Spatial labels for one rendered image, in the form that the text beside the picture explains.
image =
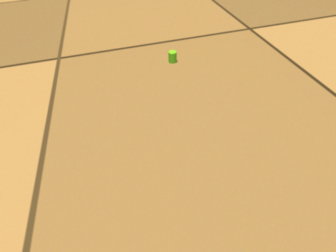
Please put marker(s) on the can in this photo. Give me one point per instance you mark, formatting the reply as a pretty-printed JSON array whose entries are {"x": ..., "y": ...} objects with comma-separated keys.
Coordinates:
[{"x": 172, "y": 56}]

